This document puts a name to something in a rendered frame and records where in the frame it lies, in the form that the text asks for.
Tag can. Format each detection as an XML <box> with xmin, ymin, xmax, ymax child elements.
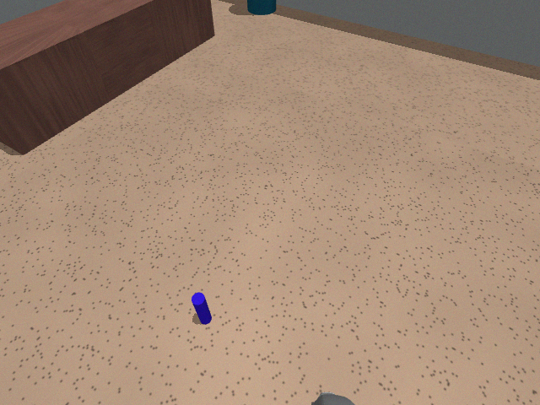
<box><xmin>192</xmin><ymin>293</ymin><xmax>212</xmax><ymax>325</ymax></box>

